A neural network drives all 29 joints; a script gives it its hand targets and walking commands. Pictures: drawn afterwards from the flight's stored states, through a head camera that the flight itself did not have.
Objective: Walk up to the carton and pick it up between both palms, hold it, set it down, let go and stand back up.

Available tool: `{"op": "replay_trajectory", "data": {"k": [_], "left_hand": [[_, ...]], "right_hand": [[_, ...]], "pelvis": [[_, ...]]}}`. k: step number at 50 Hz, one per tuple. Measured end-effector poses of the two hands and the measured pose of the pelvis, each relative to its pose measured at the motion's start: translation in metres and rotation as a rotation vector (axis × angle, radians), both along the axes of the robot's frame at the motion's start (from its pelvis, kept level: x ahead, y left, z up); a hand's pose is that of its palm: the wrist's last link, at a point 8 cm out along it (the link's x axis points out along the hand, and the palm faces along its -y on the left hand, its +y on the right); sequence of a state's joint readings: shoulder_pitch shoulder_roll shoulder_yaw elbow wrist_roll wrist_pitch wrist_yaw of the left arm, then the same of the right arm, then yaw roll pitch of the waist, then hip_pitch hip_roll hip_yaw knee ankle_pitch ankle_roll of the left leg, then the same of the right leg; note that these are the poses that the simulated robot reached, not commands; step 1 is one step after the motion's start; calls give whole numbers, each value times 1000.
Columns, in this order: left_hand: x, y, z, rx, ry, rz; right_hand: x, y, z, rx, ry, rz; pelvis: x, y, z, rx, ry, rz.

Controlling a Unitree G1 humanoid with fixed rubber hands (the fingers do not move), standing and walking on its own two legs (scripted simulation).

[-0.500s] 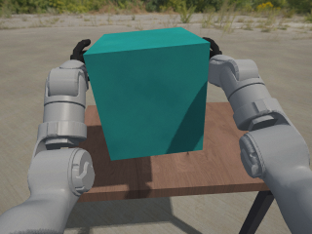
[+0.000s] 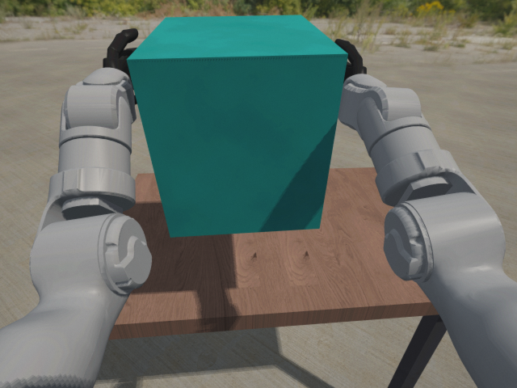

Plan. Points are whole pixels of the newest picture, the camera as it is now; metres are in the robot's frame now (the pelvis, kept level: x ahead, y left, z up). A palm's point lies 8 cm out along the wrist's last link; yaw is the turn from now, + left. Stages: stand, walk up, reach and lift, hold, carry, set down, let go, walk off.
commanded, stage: set down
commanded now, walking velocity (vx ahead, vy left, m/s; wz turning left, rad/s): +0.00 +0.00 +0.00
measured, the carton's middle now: (239, 119) +0.41 +0.00 +0.31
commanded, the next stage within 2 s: none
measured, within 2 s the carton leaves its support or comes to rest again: neither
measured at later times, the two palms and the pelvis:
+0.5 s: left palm (128, 118) +0.41 +0.17 +0.31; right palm (330, 144) +0.39 -0.14 +0.27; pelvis +0.01 +0.01 +0.00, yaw +1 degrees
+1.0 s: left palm (135, 137) +0.43 +0.16 +0.28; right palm (326, 161) +0.40 -0.14 +0.24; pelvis +0.01 +0.01 +0.00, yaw +1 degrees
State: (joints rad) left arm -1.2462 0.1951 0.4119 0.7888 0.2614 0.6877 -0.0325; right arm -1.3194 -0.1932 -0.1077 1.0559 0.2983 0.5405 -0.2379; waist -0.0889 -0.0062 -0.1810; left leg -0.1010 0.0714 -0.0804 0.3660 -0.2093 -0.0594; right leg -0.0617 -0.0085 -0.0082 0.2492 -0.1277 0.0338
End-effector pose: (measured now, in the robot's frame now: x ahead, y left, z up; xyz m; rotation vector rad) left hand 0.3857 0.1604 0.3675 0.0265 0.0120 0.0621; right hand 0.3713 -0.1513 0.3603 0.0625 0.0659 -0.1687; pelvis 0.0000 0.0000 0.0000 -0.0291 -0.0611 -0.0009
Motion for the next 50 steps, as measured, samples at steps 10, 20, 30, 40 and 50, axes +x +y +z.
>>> {"op": "replay_trajectory", "data": {"k": [10, 20, 30, 40, 50], "left_hand": [[20, 16, -30, 36, -28, 1], [25, 13, -60, 48, -19, 1], [28, -2, -52, 52, -19, -32], [35, -1, -67, 39, 13, -42], [41, 4, -90, 47, 25, -44]], "right_hand": [[22, 15, -38, -20, -33, 7], [26, 15, -87, -17, -29, 2], [18, 2, -89, -7, -31, -31], [22, 3, -101, -22, -2, -38], [27, 8, -122, -36, 9, -41]], "pelvis": [[8, 3, 1, 1, -46, 23], [14, 6, 0, -6, -64, 31], [14, 14, -1, -5, -69, 13], [9, 14, 0, 4, -57, 2], [8, 9, 0, 1, -43, 13]]}}
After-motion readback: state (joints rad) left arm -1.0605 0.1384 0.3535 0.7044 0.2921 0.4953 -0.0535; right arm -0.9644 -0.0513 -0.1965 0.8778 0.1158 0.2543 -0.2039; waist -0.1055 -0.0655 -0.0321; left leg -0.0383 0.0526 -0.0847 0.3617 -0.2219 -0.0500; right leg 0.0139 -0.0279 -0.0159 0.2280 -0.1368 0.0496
